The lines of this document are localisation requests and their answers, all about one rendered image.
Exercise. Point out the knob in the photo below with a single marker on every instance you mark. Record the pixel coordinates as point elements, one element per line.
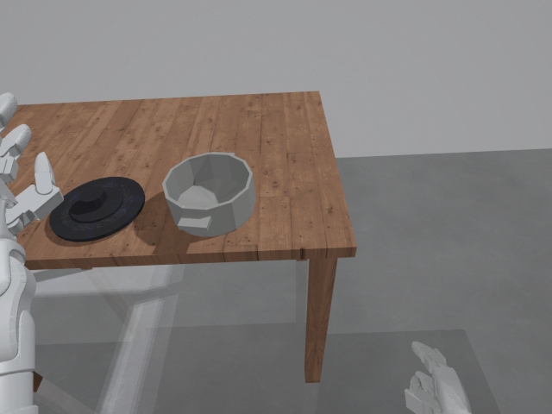
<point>92,196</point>

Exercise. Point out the robot right hand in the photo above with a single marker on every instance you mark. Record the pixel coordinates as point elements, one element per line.
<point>444,391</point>

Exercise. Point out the robot left hand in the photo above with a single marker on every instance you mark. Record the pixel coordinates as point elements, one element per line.
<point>37,201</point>

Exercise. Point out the table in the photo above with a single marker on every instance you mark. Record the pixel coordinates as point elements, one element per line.
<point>300,211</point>

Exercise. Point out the lid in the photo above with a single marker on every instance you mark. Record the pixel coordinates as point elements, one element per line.
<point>73,222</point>

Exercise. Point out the left robot forearm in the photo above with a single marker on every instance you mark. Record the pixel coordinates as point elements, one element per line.
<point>17,331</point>

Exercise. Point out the pot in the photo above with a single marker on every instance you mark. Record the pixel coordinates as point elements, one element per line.
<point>210,194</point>

